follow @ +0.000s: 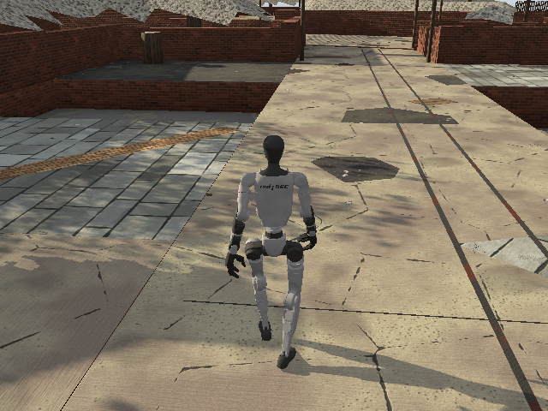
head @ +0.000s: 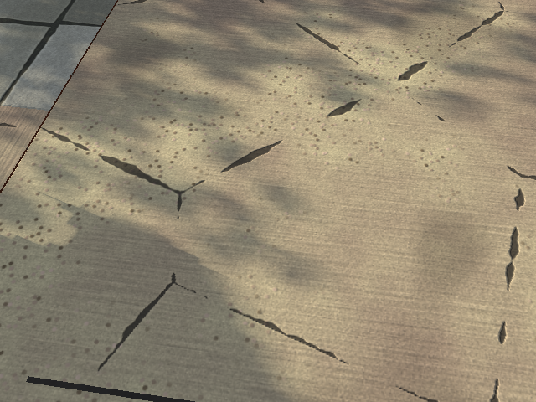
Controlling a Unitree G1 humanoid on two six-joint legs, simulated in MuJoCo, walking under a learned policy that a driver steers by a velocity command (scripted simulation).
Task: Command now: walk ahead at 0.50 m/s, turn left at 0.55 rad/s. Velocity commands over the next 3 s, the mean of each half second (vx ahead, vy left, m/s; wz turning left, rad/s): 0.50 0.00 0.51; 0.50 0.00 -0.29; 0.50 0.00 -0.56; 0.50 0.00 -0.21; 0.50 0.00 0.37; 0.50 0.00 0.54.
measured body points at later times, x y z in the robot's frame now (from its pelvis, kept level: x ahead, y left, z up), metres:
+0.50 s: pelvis +0.27 +0.01 +0.01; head +0.30 +0.03 +0.46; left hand +0.43 +0.28 -0.08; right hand +0.29 -0.27 -0.11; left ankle +0.10 +0.05 -0.72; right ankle +0.46 -0.06 -0.69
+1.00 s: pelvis +0.53 +0.05 +0.02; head +0.57 +0.05 +0.47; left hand +0.47 +0.32 -0.10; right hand +0.77 -0.15 -0.07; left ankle +0.67 +0.22 -0.68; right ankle +0.46 -0.04 -0.72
